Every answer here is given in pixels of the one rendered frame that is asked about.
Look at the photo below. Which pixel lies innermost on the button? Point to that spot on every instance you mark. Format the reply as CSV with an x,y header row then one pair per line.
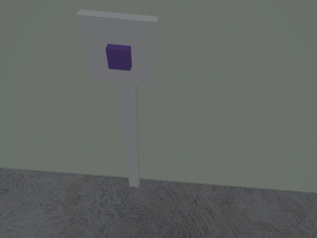
x,y
119,57

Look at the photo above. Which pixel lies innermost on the panel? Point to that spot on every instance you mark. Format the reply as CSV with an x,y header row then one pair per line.
x,y
97,30

